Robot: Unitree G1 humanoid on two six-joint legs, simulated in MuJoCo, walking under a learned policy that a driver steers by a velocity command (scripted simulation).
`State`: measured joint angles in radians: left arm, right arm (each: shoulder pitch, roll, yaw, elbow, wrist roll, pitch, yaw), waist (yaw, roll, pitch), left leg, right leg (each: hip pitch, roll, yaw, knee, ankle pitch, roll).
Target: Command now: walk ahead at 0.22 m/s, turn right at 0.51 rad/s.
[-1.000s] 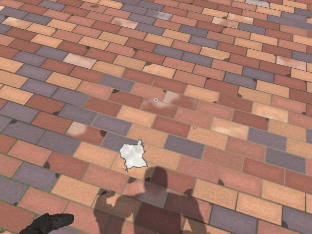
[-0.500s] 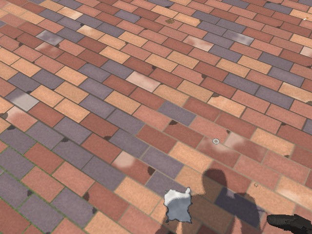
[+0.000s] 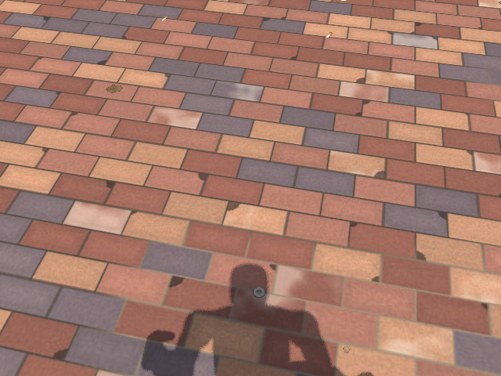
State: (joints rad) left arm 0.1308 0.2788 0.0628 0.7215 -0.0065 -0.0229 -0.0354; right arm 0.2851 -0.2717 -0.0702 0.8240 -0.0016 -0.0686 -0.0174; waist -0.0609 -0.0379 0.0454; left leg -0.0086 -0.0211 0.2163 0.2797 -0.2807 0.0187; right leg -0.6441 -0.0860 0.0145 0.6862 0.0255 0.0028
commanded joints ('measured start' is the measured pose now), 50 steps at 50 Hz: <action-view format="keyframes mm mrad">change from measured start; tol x16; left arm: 1 -7 74 22 -93 5 0 -21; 6 187 333 94 -109 28 0 22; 12 9 158 50 -162 14 19 32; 50 67 68 8 -15 21 36 59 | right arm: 1 -71 -192 -50 -67 27 11 -15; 6 85 -53 3 -118 -34 19 1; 10 -102 -145 -21 -118 -5 43 -15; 50 -132 -72 20 -46 -13 53 7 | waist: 1 48 112 -36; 4 160 61 -151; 6 43 -259 -386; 7 130 -75 -465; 11 43 -28 -168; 26 58 -108 -164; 30 96 278 -101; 50 45 -13 -66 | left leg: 1 -7 295 -54 52 721 117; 4 -49 212 -14 446 755 38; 6 -596 -54 -152 1084 -465 -95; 11 -571 74 -298 910 -149 -63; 24 -398 40 -282 463 -50 -88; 27 -220 45 -263 155 125 -32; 30 -275 365 -622 17 291 213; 37 -143 213 -412 139 554 147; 43 -195 71 -276 182 157 -17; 50 -197 48 -245 196 41 -23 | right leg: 1 105 29 -41 -55 -76 -36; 4 401 130 -81 -209 -6 -112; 5 646 -57 178 -192 478 -190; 6 890 -293 619 -199 616 -430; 10 509 -134 370 -348 49 -273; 27 324 -13 375 -253 -175 -155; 30 240 153 124 30 -523 4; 36 282 99 56 17 -472 71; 41 552 20 110 -265 60 15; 50 395 51 107 -262 -270 -18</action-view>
